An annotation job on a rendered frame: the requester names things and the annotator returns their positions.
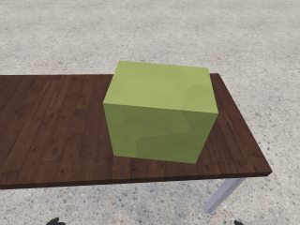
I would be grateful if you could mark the table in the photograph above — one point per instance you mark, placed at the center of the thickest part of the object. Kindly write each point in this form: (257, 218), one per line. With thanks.
(54, 133)

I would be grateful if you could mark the carton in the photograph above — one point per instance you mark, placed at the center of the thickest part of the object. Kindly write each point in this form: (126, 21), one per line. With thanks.
(159, 111)

